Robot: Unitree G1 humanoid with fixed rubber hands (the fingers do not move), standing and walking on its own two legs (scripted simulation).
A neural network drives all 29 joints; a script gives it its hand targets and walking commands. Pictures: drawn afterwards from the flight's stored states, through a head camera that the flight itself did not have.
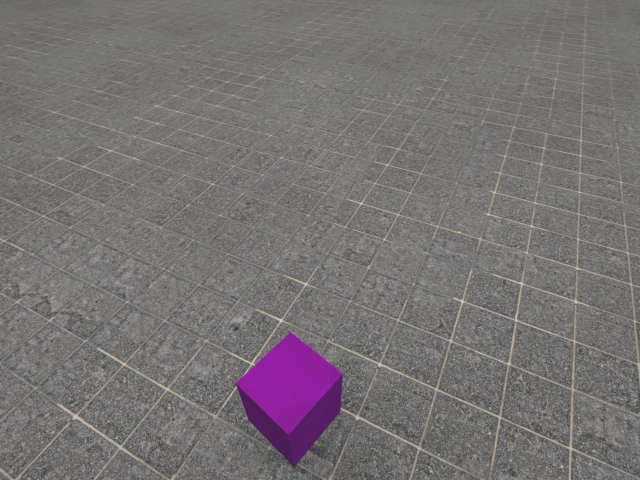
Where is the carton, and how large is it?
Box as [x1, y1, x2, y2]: [236, 332, 342, 466]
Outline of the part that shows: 290,332 236,383 248,419 294,466 338,413 340,407 342,374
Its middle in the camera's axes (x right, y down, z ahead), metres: -0.08 +0.47 +1.13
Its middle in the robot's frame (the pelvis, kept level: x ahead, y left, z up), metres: +0.52 +0.12 -0.64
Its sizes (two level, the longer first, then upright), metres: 0.210 0.200 0.250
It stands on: the floor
